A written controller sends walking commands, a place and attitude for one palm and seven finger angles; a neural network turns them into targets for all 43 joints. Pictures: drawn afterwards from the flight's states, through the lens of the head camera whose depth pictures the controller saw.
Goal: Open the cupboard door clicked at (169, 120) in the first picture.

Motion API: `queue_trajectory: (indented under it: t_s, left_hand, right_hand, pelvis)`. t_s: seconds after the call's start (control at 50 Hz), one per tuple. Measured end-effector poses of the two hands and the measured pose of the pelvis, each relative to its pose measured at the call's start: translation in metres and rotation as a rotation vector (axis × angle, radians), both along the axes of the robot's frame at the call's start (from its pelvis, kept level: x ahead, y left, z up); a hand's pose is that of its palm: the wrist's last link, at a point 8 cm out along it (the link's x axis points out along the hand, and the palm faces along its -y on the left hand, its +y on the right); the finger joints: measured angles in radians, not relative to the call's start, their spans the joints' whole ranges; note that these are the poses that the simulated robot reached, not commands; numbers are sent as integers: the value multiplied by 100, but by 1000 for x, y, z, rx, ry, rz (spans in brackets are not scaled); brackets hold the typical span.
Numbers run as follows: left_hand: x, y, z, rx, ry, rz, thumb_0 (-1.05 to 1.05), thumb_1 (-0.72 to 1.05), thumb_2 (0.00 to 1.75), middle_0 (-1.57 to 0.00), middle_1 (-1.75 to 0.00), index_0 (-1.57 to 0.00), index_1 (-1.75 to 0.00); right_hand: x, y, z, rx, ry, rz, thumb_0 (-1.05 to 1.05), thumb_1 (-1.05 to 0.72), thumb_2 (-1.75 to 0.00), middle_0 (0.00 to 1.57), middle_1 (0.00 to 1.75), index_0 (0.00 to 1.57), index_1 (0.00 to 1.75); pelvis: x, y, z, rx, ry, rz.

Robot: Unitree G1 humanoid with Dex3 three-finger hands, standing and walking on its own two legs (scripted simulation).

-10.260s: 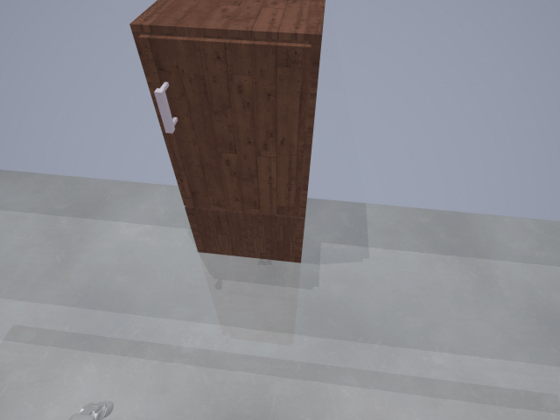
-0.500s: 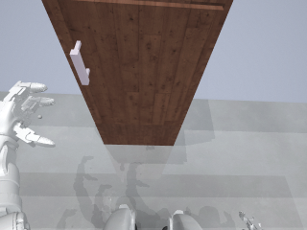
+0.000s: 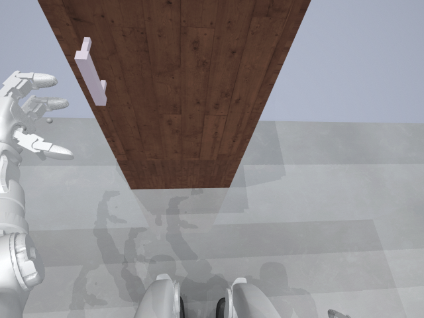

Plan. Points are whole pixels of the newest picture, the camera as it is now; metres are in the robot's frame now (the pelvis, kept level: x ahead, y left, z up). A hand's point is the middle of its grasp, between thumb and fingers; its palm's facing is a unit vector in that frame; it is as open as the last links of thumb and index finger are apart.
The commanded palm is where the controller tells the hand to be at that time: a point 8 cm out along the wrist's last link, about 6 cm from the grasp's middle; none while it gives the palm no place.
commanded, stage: move the hooked fingers beside the handle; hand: left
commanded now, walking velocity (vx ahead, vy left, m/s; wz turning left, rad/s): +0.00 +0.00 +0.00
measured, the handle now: (94, 73) +0.56 +0.23 +0.06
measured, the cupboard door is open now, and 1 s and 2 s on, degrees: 0 0 0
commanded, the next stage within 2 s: slide the fingers in behind the handle in 1.28 s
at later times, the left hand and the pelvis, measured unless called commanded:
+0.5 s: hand (58, 85) +0.52 +0.28 +0.07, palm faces +0.03 -1.00 -0.02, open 14.0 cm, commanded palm +0.50 +0.31 +0.06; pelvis +0.00 +0.00 -0.01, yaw -1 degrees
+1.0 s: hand (56, 92) +0.51 +0.28 +0.06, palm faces +0.01 -1.00 +0.00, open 14.0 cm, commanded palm +0.50 +0.31 +0.06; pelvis +0.01 +0.01 -0.01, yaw -1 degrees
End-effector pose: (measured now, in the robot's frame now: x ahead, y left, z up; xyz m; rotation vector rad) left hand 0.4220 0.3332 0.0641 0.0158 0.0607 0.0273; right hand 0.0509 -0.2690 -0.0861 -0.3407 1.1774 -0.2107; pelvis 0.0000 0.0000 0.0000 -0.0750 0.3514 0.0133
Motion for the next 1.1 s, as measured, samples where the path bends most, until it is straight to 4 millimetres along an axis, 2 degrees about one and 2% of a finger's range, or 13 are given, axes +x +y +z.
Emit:
queue_trajectory:
  t_s: [0.12,0.24,0.46,0.56,0.72,0.82,0.92,1.1]
  left_hand:
    - [20,-3,6,11,-46,-1,-2,-50,30,-29,-120,-30,-120]
    - [37,-7,5,2,-7,-7,-2,-50,30,-29,-120,-30,-120]
    - [67,-1,9,10,-32,14,-2,-50,30,-30,-120,-30,-120]
    - [77,0,4,3,3,-3,-2,-50,30,-29,-120,-30,-120]
    - [72,7,-5,5,0,8,-2,-50,30,-29,-120,-30,-120]
    - [67,12,-3,7,-14,15,-2,-50,30,-29,-120,-30,-120]
    - [65,9,2,2,-11,-7,-2,-50,30,-29,-120,-30,-120]
    - [70,2,-6,6,1,-4,-2,-50,30,-30,-120,-30,-120]
  right_hand:
    - [-19,-3,-3,-16,71,-32,0,-90,-90,20,30,20,30]
    - [-34,-4,-3,-13,126,-66,0,-90,-90,20,30,20,30]
    - [-54,-6,-5,-30,196,-98,0,-90,-90,20,30,20,30]
    - [-60,-5,-6,-34,226,-111,0,-90,-90,20,30,20,30]
    - [-60,1,-5,-16,245,-121,0,-90,-90,20,30,20,30]
    - [-54,5,-3,-12,240,-112,0,-90,-90,20,30,20,30]
    - [-45,7,-2,-10,225,-97,0,-90,-90,20,30,20,30]
    - [-36,6,-2,-29,190,-80,0,-90,-90,20,30,20,30]
  pelvis:
    - [0,0,-3,-6,24,-4]
    - [2,0,-3,-7,39,-10]
    - [2,-3,-11,-18,78,-16]
    - [3,-2,-14,-24,99,-18]
    - [6,1,-13,-26,107,-28]
    - [8,3,-11,-31,99,-22]
    - [9,5,-7,-34,85,-12]
    - [8,8,-9,-34,88,-8]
